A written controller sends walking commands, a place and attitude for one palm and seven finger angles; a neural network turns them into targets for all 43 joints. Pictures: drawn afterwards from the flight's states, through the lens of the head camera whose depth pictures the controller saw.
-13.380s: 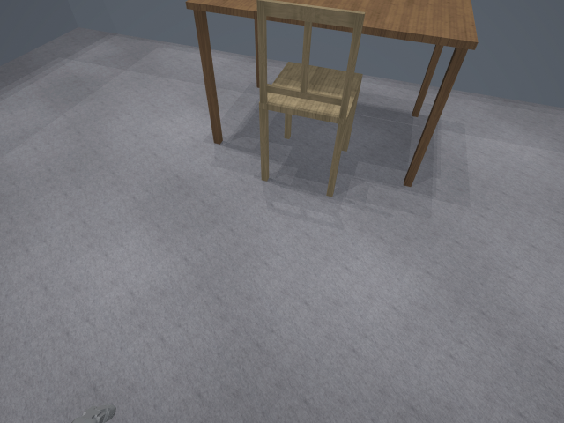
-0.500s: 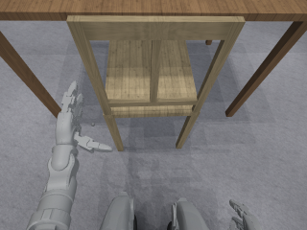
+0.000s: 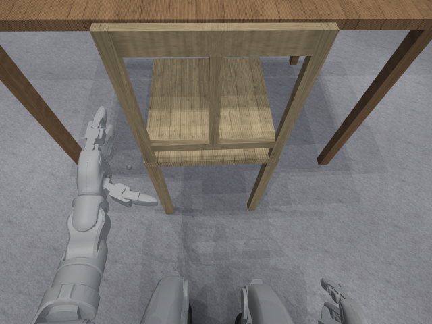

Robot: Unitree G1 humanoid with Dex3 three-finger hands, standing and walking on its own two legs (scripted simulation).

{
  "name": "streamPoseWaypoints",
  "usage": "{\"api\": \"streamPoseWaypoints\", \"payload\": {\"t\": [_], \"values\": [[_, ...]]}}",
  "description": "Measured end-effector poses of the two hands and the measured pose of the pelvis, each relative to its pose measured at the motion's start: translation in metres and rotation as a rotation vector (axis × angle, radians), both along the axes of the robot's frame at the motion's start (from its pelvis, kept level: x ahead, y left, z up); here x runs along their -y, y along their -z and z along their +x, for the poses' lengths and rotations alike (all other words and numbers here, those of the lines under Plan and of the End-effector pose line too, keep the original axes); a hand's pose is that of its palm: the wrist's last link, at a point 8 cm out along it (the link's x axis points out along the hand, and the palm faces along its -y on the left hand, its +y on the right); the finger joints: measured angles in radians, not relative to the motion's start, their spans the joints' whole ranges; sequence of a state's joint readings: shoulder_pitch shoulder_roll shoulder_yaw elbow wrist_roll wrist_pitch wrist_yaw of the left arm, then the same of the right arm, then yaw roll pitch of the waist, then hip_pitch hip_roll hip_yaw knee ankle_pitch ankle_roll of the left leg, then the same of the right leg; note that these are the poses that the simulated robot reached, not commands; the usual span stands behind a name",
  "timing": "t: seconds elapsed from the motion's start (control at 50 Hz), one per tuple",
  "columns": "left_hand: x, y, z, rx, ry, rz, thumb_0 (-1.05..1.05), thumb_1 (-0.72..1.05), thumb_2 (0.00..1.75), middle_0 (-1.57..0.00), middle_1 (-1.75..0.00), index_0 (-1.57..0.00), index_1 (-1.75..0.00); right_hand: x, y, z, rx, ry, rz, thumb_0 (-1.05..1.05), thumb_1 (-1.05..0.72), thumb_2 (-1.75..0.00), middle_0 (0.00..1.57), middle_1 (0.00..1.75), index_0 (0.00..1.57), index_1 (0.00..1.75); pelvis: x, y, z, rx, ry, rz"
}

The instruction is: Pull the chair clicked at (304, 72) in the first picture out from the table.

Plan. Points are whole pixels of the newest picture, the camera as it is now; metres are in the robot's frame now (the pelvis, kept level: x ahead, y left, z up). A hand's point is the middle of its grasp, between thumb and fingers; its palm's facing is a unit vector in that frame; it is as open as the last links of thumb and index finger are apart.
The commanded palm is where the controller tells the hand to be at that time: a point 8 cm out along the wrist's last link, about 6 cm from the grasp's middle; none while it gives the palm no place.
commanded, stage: aim the fingers beside a spindle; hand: left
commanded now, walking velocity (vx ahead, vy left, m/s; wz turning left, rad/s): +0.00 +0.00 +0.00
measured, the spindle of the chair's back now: (214, 106) +0.54 +0.01 +0.02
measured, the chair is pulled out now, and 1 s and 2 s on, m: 0.00 0.00 0.00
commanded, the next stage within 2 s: push the fingers through the gap in 0.54 s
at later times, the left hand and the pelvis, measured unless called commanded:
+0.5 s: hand (132, 172) +0.38 +0.16 +0.02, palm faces +0.04 -1.00 -0.04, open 16.9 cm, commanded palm +0.35 +0.21 +0.02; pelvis +0.00 +0.00 +0.00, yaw +0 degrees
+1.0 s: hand (133, 155) +0.41 +0.16 +0.03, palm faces +0.06 -1.00 -0.05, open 16.9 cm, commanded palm +0.39 +0.21 +0.03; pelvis +0.00 +0.00 +0.00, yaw +0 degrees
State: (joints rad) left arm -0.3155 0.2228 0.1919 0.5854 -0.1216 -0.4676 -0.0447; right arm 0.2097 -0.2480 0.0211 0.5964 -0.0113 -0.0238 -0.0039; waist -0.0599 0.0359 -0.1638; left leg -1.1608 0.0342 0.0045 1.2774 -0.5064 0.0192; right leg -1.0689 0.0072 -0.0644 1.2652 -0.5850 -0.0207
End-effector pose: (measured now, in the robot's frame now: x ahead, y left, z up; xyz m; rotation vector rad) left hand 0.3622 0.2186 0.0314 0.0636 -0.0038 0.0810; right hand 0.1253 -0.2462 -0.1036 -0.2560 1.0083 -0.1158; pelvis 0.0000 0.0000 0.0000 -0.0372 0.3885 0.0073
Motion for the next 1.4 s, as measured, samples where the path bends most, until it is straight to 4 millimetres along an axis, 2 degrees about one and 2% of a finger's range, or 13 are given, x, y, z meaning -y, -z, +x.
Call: {"api": "streamPoseWaypoints", "payload": {"t": [0.14,0.22,0.4,0.54,0.7,0.92,1.0,1.18,1.32,1.4], "values": [[0.002,0.009,-0.012,-0.053,0.026,-0.027,-0.01,-0.5,0.3,-0.06,-0.08,-0.06,-0.08,0.004,0.0,-0.005,-0.016,0.01,0.004,0.01,-0.9,-0.9,0.2,0.3,0.21,0.29,0.002,-0.002,0.002,0.0,0.001,0.002],[0.006,0.007,-0.018,-0.023,0.024,-0.026,-0.01,-0.5,0.3,-0.06,-0.08,-0.06,-0.08,0.007,-0.001,-0.005,-0.013,0.008,-0.007,0.01,-0.9,-0.9,0.2,0.3,0.21,0.29,0.003,-0.003,0.002,0.004,-0.001,0.003],[-0.001,0.004,-0.001,-0.009,0.014,-0.013,-0.01,-0.5,0.3,-0.07,-0.08,-0.06,-0.08,0.01,0.001,-0.001,0.002,0.007,-0.016,0.01,-0.9,-0.9,0.2,0.3,0.21,0.29,0.005,0.002,0.0,-0.002,-0.003,0.001],[0.006,0.01,-0.007,-0.045,0.038,-0.031,-0.01,-0.5,0.3,-0.06,-0.08,-0.06,-0.08,0.007,0.0,-0.001,0.002,0.011,-0.006,0.01,-0.9,-0.9,0.2,0.3,0.21,0.29,0.003,-0.001,0.002,-0.005,0.002,0.002],[0.001,0.0,-0.009,0.003,0.008,-0.007,-0.01,-0.5,0.3,-0.07,-0.08,-0.06,-0.08,0.003,0.0,-0.002,-0.002,0.002,0.002,0.01,-0.9,-0.9,0.2,0.3,0.21,0.29,0.002,-0.001,0.002,0.002,0.001,0.003],[0.002,0.004,0.016,-0.009,0.022,-0.025,-0.01,-0.5,0.3,-0.07,-0.08,-0.06,-0.08,0.005,0.002,-0.009,-0.016,0.014,-0.022,0.01,-0.9,-0.9,0.2,0.3,0.21,0.3,0.0,0.002,-0.002,-0.011,-0.003,-0.006],[0.004,-0.002,0.024,0.006,0.024,-0.017,-0.01,-0.5,0.3,-0.07,-0.08,-0.06,-0.08,0.006,0.003,-0.017,-0.037,0.024,-0.02,0.01,-0.9,-0.9,0.2,0.3,0.21,0.29,-0.001,0.001,-0.001,-0.017,0.002,-0.004],[0.002,0.007,0.043,-0.027,-0.001,-0.024,-0.01,-0.5,0.3,-0.07,-0.08,-0.06,-0.08,0.008,0.007,-0.039,-0.101,0.051,-0.023,0.01,-0.9,-0.9,0.2,0.3,0.21,0.29,-0.001,0.003,-0.001,-0.032,0.008,-0.004],[-0.004,-0.001,0.055,0.009,-0.002,-0.015,-0.01,-0.5,0.3,-0.07,-0.08,-0.06,-0.08,0.01,0.009,-0.053,-0.146,0.071,-0.025,0.01,-0.9,-0.9,0.2,0.3,0.21,0.29,-0.002,0.004,0.0,-0.042,0.013,-0.006],[-0.006,0.002,0.061,-0.02,0.0,-0.021,-0.01,-0.5,0.3,-0.07,-0.08,-0.06,-0.08,0.01,0.009,-0.058,-0.164,0.077,-0.023,0.01,-0.9,-0.9,0.2,0.3,0.21,0.29,-0.003,0.003,0.001,-0.045,0.014,-0.007]]}}
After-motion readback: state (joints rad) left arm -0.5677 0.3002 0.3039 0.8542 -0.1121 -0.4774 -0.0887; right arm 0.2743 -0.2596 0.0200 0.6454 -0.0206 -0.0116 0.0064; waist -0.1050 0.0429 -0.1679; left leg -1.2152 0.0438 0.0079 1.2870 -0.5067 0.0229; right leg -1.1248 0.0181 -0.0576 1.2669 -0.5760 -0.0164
